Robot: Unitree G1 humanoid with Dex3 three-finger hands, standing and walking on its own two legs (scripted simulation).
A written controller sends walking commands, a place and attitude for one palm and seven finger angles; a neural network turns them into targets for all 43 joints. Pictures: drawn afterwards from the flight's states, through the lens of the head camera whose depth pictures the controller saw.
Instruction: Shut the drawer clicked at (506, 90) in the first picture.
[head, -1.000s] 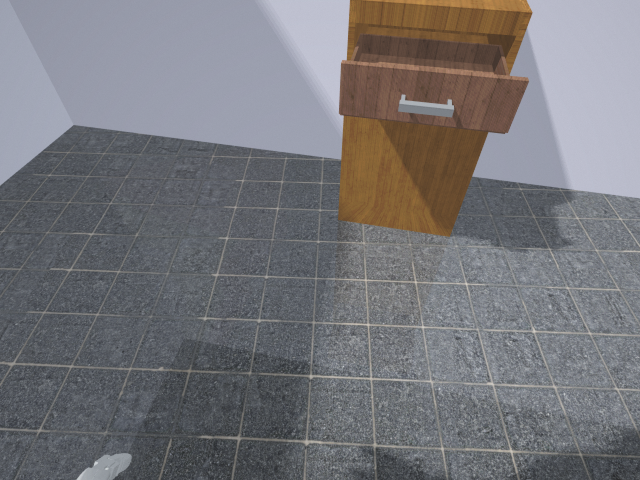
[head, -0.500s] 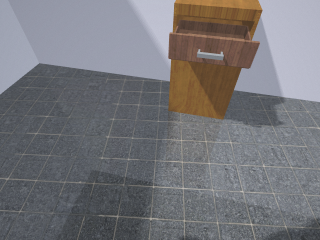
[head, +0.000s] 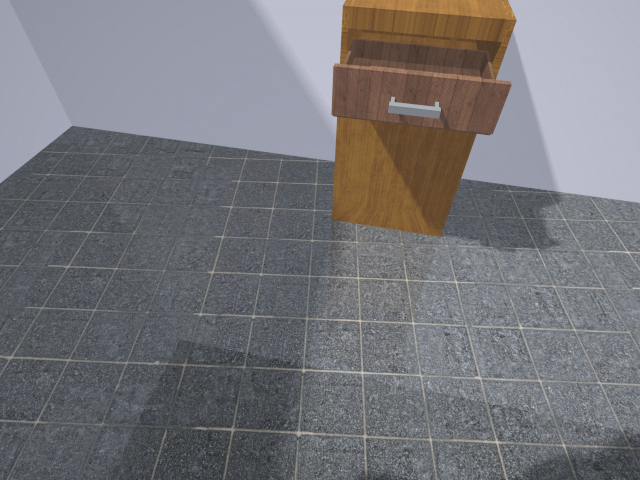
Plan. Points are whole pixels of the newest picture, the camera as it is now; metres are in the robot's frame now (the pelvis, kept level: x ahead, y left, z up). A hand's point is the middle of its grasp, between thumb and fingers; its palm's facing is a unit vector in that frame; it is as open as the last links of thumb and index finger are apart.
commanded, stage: look at it before walking up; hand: left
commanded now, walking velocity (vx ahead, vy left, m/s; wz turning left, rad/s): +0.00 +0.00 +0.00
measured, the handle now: (414, 106) +1.01 -0.20 -0.02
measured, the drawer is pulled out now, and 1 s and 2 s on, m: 0.28 0.28 0.28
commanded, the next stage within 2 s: walk to a spot facing it in 0.54 s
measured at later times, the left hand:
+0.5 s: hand out of the picture +0.08 +0.25 -0.16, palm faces -0.03 -0.94 -0.33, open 7.4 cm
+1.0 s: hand out of the picture +0.07 +0.20 -0.18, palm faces -0.14 -0.95 -0.29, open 7.4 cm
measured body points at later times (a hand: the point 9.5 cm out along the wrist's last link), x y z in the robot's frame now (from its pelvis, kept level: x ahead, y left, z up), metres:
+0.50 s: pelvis +0.01 +0.01 +0.00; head +0.01 +0.01 +0.45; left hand +0.08 +0.30 -0.13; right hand +0.09 -0.29 -0.13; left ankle +0.01 +0.13 -0.74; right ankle +0.01 -0.12 -0.74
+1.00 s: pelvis +0.00 -0.02 -0.02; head +0.02 -0.04 +0.43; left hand +0.08 +0.25 -0.15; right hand +0.04 -0.28 -0.17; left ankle +0.01 +0.13 -0.74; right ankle +0.00 -0.10 -0.74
